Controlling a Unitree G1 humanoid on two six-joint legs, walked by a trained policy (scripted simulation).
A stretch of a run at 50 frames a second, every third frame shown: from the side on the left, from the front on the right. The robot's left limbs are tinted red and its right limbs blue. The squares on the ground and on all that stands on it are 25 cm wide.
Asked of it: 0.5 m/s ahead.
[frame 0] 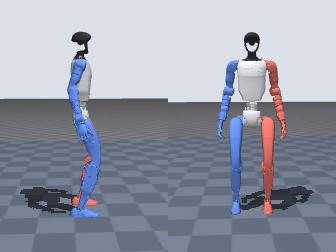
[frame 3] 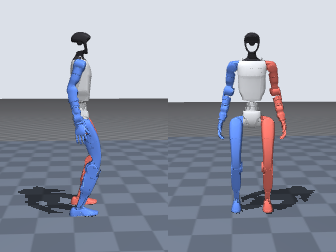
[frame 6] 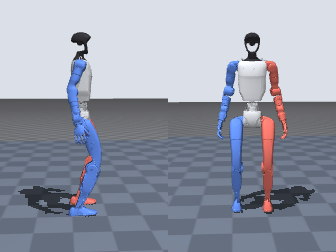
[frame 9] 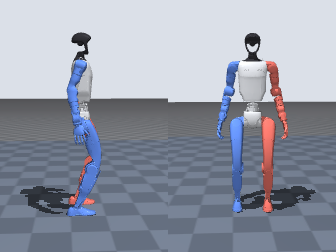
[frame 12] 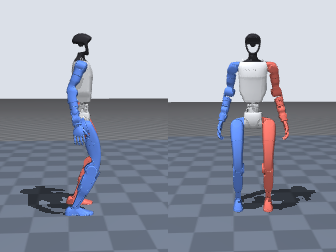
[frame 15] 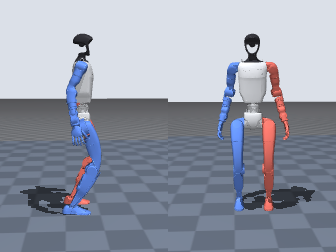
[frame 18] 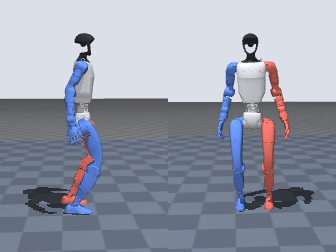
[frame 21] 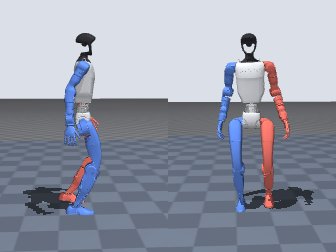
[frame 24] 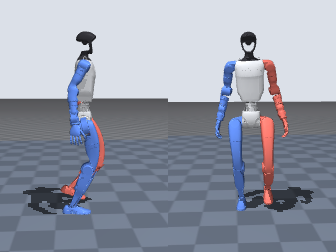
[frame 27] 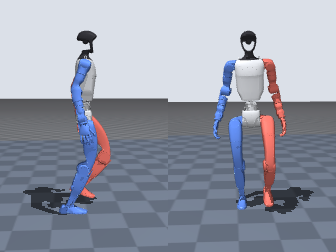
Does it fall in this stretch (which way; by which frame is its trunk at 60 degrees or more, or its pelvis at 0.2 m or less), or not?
no
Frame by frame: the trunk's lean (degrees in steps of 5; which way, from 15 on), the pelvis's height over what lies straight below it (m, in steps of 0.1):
0: 0, 0.8
3: 0, 0.8
6: 0, 0.8
9: 0, 0.8
12: 0, 0.8
15: 0, 0.8
18: 0, 0.8
21: 5, 0.8
24: 5, 0.8
27: 5, 0.8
